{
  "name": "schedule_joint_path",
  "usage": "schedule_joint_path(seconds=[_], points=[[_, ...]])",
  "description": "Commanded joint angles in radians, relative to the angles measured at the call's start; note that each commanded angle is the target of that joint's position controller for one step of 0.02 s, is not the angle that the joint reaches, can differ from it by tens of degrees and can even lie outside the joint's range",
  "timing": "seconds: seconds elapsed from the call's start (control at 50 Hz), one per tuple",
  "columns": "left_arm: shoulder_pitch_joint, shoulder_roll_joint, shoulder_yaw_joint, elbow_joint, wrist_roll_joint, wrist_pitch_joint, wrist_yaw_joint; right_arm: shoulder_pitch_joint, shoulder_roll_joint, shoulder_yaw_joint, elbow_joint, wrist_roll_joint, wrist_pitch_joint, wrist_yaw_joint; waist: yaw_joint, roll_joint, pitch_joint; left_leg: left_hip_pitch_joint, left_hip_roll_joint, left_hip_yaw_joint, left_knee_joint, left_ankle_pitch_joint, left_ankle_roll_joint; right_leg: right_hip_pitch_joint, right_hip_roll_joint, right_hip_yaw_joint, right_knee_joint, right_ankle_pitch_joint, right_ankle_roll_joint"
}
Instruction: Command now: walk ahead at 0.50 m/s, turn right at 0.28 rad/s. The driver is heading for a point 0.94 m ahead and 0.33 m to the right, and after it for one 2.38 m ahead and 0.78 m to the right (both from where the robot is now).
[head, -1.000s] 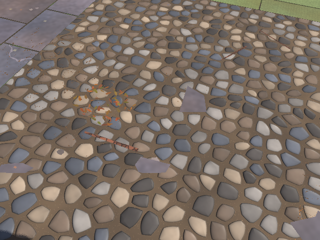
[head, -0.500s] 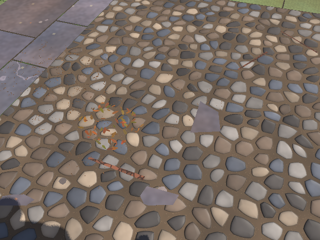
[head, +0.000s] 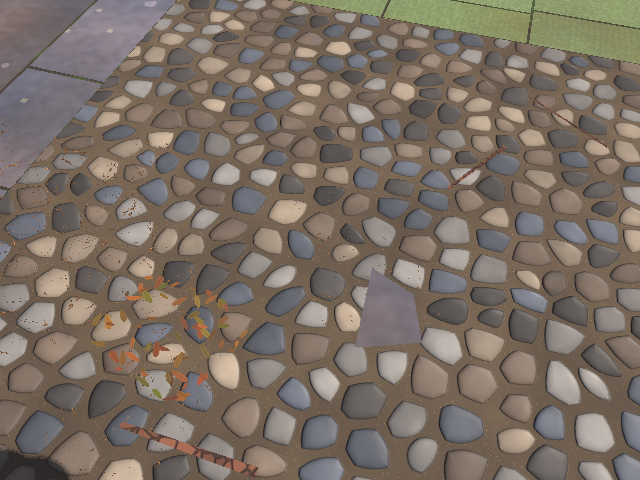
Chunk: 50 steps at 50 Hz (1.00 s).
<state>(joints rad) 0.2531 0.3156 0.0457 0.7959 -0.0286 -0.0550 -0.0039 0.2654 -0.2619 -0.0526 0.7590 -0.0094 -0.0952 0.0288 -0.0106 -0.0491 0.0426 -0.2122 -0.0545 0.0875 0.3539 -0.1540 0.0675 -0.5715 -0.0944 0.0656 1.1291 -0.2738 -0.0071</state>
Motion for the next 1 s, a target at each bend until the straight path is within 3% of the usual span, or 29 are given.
schedule_joint_path(seconds=[0.02, 0.12, 0.22, 0.24, 0.28, 0.3, 0.32, 0.34, 0.36, 0.38, 0.4, 0.42, 0.44, 0.46, 0.48, 0.52, 0.58, 0.62, 0.7, 0.76, 0.78, 0.8, 0.82, 0.84, 0.86, 0.88, 0.92, 0.96, 1.0], points=[[0.048, 0.049, 0.018, -0.046, 0.003, 0.014, 0.010, -0.047, -0.122, -0.033, -0.041, -0.008, -0.035, -0.008, 0.029, 0.114, -0.011, 0.012, 0.282, -0.160, -0.241, 0.169, 0.159, -0.076, -0.042, 0.060, -0.052, 0.119, 0.025], [-0.099, 0.018, 0.008, -0.090, 0.011, -0.004, -0.016, -0.025, -0.152, -0.036, -0.009, -0.002, -0.027, -0.025, -0.025, 0.092, 0.020, 0.067, 0.248, -0.003, -0.255, 0.222, 0.110, -0.062, -0.013, -0.009, -0.370, 0.391, 0.016], [-0.232, 0.012, 0.003, -0.171, 0.010, -0.004, -0.047, 0.052, -0.187, -0.049, 0.040, 0.018, 0.010, -0.034, -0.072, 0.075, 0.057, 0.282, 0.322, 0.034, -0.189, 0.302, 0.095, -0.151, 0.001, -0.056, -0.505, 0.312, -0.027], [-0.240, 0.017, 0.005, -0.186, 0.011, -0.003, -0.054, 0.052, -0.194, -0.052, 0.043, 0.023, 0.020, -0.037, -0.066, 0.081, 0.054, 0.318, 0.334, 0.041, -0.156, 0.367, 0.087, -0.153, 0.010, -0.072, -0.515, 0.261, -0.041], [-0.202, 0.043, 0.020, -0.201, 0.010, 0.001, -0.062, 0.029, -0.221, -0.060, 0.037, 0.026, 0.038, -0.047, -0.027, 0.114, 0.003, 0.353, 0.336, 0.071, -0.036, 0.678, 0.062, -0.058, 0.065, -0.131, -0.518, 0.151, -0.077], [-0.131, 0.070, 0.035, -0.193, 0.010, 0.006, -0.061, 0.019, -0.234, -0.064, 0.032, 0.026, 0.048, -0.053, 0.017, 0.132, -0.050, 0.351, 0.327, 0.086, 0.080, 0.834, 0.049, 0.044, 0.105, -0.161, -0.512, 0.103, -0.100], [0.007, 0.113, 0.062, -0.163, 0.008, 0.008, -0.055, 0.003, -0.233, -0.062, 0.026, 0.027, 0.056, -0.058, 0.097, 0.122, -0.124, 0.293, 0.296, 0.114, 0.271, 0.879, 0.023, 0.236, 0.151, -0.174, -0.557, 0.128, -0.133], [0.179, 0.185, 0.096, -0.125, 0.005, 0.016, -0.037, 0.009, -0.207, -0.049, 0.011, 0.018, 0.052, -0.064, 0.176, 0.054, -0.220, 0.082, 0.254, 0.118, 0.550, 0.670, -0.017, 0.545, 0.102, -0.048, -0.589, 0.162, -0.185], [0.186, 0.297, 0.117, -0.125, -0.003, 0.016, -0.024, 0.109, -0.059, -0.002, -0.042, -0.017, 0.025, -0.046, 0.069, -0.217, -0.300, -0.394, 0.049, 0.072, 0.920, -0.258, -0.088, 0.907, -0.160, 0.498, -0.645, 0.037, -0.368], [0.208, 0.229, 0.094, -0.156, 0.004, 0.002, -0.027, 0.043, -0.115, -0.003, -0.048, 0.009, -0.018, -0.028, 0.122, -0.130, -0.446, -0.532, -0.003, -0.169, 1.067, -0.443, -0.083, 1.010, -0.243, 0.796, -0.797, -0.057, -0.434], [0.177, 0.173, 0.078, -0.151, 0.014, -0.007, -0.027, -0.056, -0.171, -0.018, -0.079, 0.047, -0.042, -0.016, 0.144, -0.072, -0.317, -0.615, 0.057, -0.202, 1.059, -0.355, -0.059, 0.937, -0.214, 0.645, -0.820, -0.004, -0.374], [0.121, 0.149, 0.072, -0.156, 0.011, -0.011, -0.026, -0.088, -0.161, -0.010, -0.091, 0.044, -0.054, -0.017, 0.106, 0.009, -0.217, -0.598, 0.101, -0.191, 0.973, -0.269, -0.046, 0.793, -0.169, 0.514, -0.818, 0.084, -0.336], [0.052, 0.122, 0.063, -0.169, 0.011, -0.011, -0.025, -0.099, -0.159, -0.014, -0.086, 0.019, -0.057, -0.024, 0.062, 0.058, -0.148, -0.545, 0.133, -0.182, 0.876, -0.221, -0.052, 0.650, -0.131, 0.422, -0.828, 0.195, -0.309], [0.010, 0.095, 0.053, -0.186, 0.022, -0.012, -0.020, -0.086, -0.170, -0.022, -0.084, 0.006, -0.047, -0.027, 0.028, 0.041, -0.125, -0.472, 0.155, -0.187, 0.825, -0.188, -0.060, 0.554, -0.103, 0.364, -0.850, 0.286, -0.301], [-0.008, 0.094, 0.052, -0.197, 0.026, -0.011, -0.018, -0.072, -0.167, -0.024, -0.085, 0.001, -0.035, -0.026, 0.007, 0.026, -0.113, -0.430, 0.158, -0.184, 0.792, -0.172, -0.073, 0.495, -0.087, 0.345, -0.872, 0.328, -0.304], [-0.007, 0.109, 0.056, -0.192, 0.018, -0.014, -0.008, -0.059, -0.139, -0.018, -0.084, -0.007, -0.014, -0.027, -0.008, 0.025, -0.092, -0.404, 0.157, -0.160, 0.707, -0.147, -0.108, 0.409, -0.069, 0.286, -0.893, 0.405, -0.309], [0.010, 0.147, 0.068, -0.178, 0.017, -0.004, 0.014, -0.160, -0.103, -0.003, -0.113, -0.013, -0.002, -0.032, 0.013, 0.010, -0.039, -0.366, 0.116, -0.127, 0.482, 0.013, -0.146, 0.303, -0.003, 0.180, -0.876, 0.530, -0.263], [0.036, 0.154, 0.072, -0.164, 0.013, 0.014, 0.026, -0.220, -0.086, 0.004, -0.124, -0.012, -0.006, -0.028, 0.042, -0.021, -0.059, -0.276, 0.059, -0.107, 0.326, 0.162, -0.149, 0.270, 0.047, 0.133, -0.825, 0.567, -0.210], [0.081, 0.142, 0.073, -0.144, 0.005, 0.042, 0.038, -0.268, -0.119, -0.011, -0.142, 0.005, -0.005, -0.017, 0.058, -0.055, -0.095, -0.218, 0.009, -0.153, 0.176, 0.210, -0.131, 0.348, 0.026, 0.244, -0.731, 0.442, -0.159], [0.014, 0.118, 0.070, -0.170, 0.008, 0.052, 0.047, -0.182, -0.156, -0.033, -0.122, -0.002, -0.016, -0.017, -0.006, -0.080, -0.119, -0.135, 0.030, -0.173, 0.080, 0.208, -0.083, 0.407, 0.030, 0.323, -0.580, 0.408, -0.117], [0.006, 0.083, 0.059, -0.186, 0.012, 0.050, 0.045, -0.128, -0.177, -0.040, -0.117, -0.017, -0.022, -0.023, -0.029, -0.047, -0.175, 0.000, 0.092, -0.194, 0.042, 0.340, -0.045, 0.380, 0.085, 0.294, -0.456, 0.354, -0.080], [0.038, 0.022, 0.038, -0.208, 0.033, 0.049, 0.044, -0.057, -0.226, -0.046, -0.122, -0.032, -0.019, -0.034, -0.034, 0.120, -0.293, 0.245, 0.301, -0.370, 0.095, 0.697, 0.022, 0.239, 0.172, 0.191, -0.190, -0.040, -0.029], [0.255, 0.020, 0.031, -0.203, 0.014, 0.047, 0.036, -0.040, -0.245, -0.049, -0.107, -0.041, 0.003, -0.030, 0.064, 0.379, -0.420, 0.457, 0.534, -0.721, 0.087, 0.749, 0.227, 0.020, 0.253, 0.143, 0.038, -0.497, 0.017], [0.282, 0.132, 0.054, -0.158, 0.006, 0.060, 0.035, -0.092, -0.184, -0.042, -0.130, -0.008, 0.019, -0.029, 0.055, 0.266, -0.388, 0.383, 0.520, -0.744, 0.056, 0.457, 0.234, -0.034, 0.158, 0.143, 0.155, -0.407, 0.052], [0.160, 0.180, 0.071, -0.165, 0.001, 0.078, 0.038, -0.128, -0.123, -0.025, -0.151, -0.003, 0.033, -0.036, 0.014, 0.184, -0.272, 0.287, 0.439, -0.577, 0.037, 0.308, 0.183, -0.068, 0.129, 0.099, 0.190, -0.325, 0.076], [0.102, 0.176, 0.075, -0.173, 0.002, 0.097, 0.046, -0.165, -0.106, -0.015, -0.153, -0.010, 0.050, -0.039, 0.017, 0.130, -0.214, 0.184, 0.380, -0.481, 0.009, 0.193, 0.149, -0.062, 0.104, 0.071, 0.176, -0.266, 0.087], [0.070, 0.136, 0.070, -0.196, 0.006, 0.120, 0.050, -0.211, -0.126, -0.018, -0.143, -0.016, 0.065, -0.046, 0.035, 0.171, -0.108, -0.010, 0.305, -0.337, -0.056, 0.130, 0.137, 0.002, 0.075, 0.025, 0.114, -0.198, 0.094], [0.073, 0.085, 0.058, -0.203, 0.008, 0.120, 0.050, -0.205, -0.133, -0.024, -0.127, -0.022, 0.066, -0.051, 0.032, 0.195, -0.108, -0.031, 0.284, -0.253, -0.084, 0.176, 0.154, 0.044, 0.075, -0.016, 0.029, -0.170, 0.093], [0.042, 0.064, 0.048, -0.216, 0.020, 0.112, 0.048, -0.186, -0.141, -0.028, -0.109, -0.015, 0.067, -0.053, 0.018, 0.179, -0.141, 0.005, 0.311, -0.238, -0.079, 0.255, 0.185, 0.069, 0.061, -0.015, -0.062, -0.161, 0.089]])
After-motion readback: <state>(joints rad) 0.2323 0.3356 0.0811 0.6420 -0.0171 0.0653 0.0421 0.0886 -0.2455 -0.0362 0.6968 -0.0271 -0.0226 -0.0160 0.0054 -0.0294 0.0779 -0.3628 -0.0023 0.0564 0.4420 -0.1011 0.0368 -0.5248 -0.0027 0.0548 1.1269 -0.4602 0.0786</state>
